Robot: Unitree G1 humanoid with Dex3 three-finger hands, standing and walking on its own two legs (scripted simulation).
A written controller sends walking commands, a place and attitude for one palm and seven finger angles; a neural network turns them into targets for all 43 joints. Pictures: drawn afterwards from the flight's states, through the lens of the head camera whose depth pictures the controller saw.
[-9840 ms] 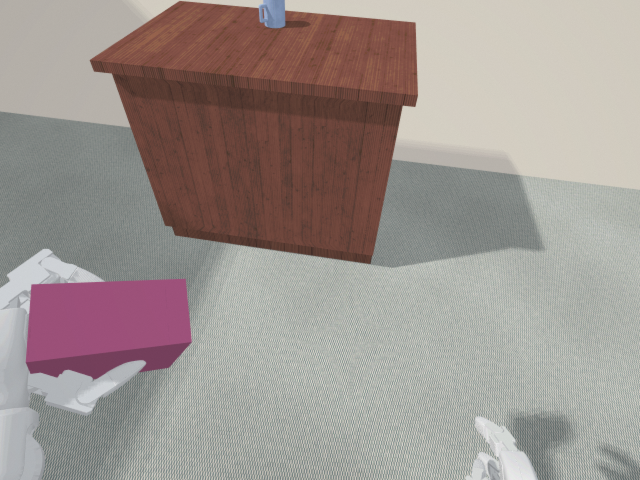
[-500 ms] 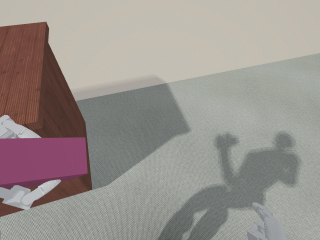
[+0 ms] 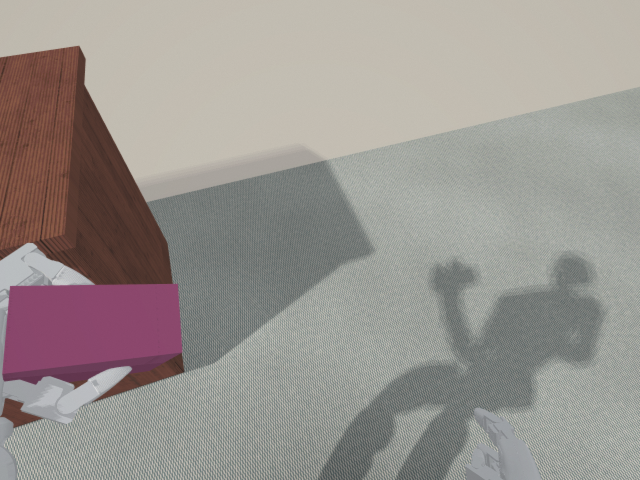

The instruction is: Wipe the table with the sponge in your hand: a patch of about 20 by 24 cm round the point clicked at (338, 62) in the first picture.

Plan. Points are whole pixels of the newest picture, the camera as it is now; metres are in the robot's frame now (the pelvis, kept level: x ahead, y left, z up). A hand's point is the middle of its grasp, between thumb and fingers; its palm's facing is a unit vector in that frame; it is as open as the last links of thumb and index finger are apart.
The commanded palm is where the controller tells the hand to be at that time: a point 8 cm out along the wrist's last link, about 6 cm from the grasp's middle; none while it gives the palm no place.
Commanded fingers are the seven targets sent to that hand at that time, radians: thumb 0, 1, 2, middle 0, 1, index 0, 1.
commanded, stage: come to a stop and stand still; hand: left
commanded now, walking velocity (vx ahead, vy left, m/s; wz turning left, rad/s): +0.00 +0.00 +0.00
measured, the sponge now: (117, 334) +0.23 +0.20 +0.14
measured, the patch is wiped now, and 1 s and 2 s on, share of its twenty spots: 0.00 0.00 0.00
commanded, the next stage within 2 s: look again from close up in 1.06 s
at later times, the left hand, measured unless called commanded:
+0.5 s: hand (8, 344) +0.21 +0.28 +0.15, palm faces +0.31 -0.85 -0.42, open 9.9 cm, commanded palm +0.16 +0.32 +0.18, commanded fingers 0.00 0.10 1.30 -1.20 -1.60 -1.20 -1.60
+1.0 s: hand (9, 293) +0.25 +0.29 +0.17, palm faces +0.35 -0.85 -0.39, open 9.9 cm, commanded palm +0.19 +0.32 +0.18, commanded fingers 0.00 0.10 1.30 -1.20 -1.60 -1.20 -1.60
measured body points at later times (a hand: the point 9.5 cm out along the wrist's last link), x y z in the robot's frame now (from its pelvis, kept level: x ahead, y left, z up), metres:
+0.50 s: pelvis -0.01 +0.04 +0.00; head +0.00 +0.07 +0.45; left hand +0.19 +0.33 +0.17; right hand +0.14 -0.17 -0.07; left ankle +0.00 +0.13 -0.74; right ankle +0.03 -0.08 -0.74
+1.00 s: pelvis +0.02 +0.05 +0.00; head +0.05 +0.07 +0.45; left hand +0.22 +0.33 +0.19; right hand +0.20 -0.18 -0.06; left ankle +0.00 +0.13 -0.74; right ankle +0.03 -0.08 -0.74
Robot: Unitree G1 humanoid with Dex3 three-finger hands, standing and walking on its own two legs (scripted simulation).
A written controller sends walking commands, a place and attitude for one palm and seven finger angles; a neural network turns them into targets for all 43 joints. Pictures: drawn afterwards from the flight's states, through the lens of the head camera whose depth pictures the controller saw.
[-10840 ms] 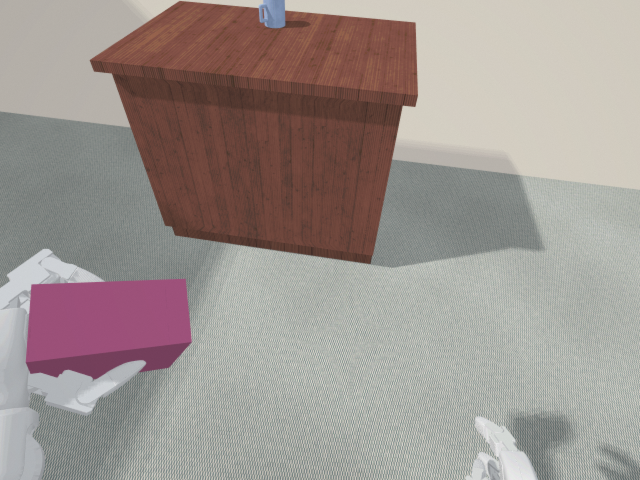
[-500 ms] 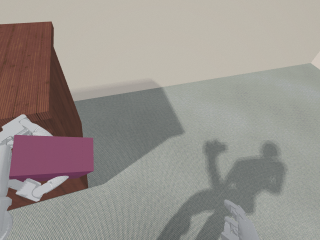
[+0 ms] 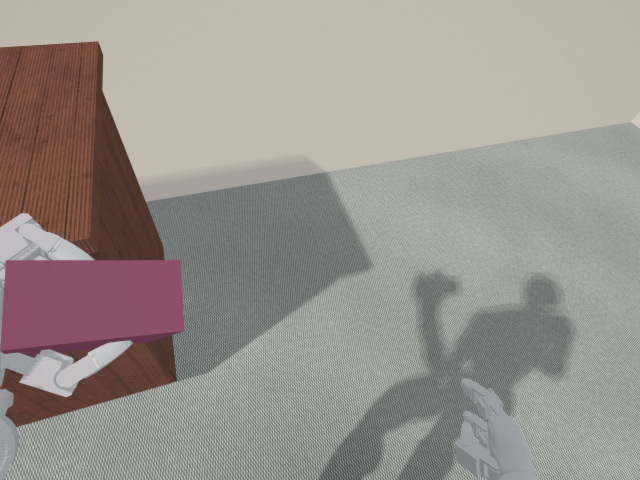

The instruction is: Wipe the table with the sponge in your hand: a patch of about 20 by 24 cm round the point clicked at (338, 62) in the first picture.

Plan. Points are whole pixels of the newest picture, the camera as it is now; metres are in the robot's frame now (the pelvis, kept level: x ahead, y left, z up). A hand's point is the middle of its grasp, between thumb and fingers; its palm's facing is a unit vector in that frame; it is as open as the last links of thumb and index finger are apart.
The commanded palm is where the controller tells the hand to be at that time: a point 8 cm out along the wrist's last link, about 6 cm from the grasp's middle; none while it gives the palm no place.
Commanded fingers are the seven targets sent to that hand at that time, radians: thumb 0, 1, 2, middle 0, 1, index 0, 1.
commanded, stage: come to a stop and stand still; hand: left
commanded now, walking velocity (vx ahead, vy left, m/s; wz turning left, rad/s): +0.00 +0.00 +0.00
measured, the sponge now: (119, 307) +0.23 +0.21 +0.15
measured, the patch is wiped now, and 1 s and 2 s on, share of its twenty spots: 0.00 0.00 0.00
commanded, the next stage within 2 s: look again from close up in 0.06 s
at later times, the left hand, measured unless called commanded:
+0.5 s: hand (64, 334) +0.20 +0.24 +0.16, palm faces +0.40 -0.84 -0.36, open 9.9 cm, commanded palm +0.14 +0.27 +0.17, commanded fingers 0.00 0.10 1.30 -1.20 -1.60 -1.20 -1.60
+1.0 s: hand (32, 315) +0.21 +0.28 +0.16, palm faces +0.40 -0.83 -0.39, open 9.9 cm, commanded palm +0.16 +0.31 +0.17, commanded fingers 0.00 0.10 1.30 -1.20 -1.60 -1.20 -1.60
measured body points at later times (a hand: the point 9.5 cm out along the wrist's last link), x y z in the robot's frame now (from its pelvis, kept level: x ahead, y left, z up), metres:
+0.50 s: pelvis -0.02 -0.01 +0.00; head -0.01 +0.00 +0.45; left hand +0.17 +0.28 +0.18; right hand +0.15 -0.23 -0.07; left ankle -0.02 +0.08 -0.74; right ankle +0.01 -0.12 -0.74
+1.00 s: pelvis +0.00 +0.03 -0.01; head +0.00 +0.04 +0.44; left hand +0.19 +0.32 +0.18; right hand +0.17 -0.21 -0.08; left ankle -0.02 +0.08 -0.74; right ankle +0.01 -0.12 -0.74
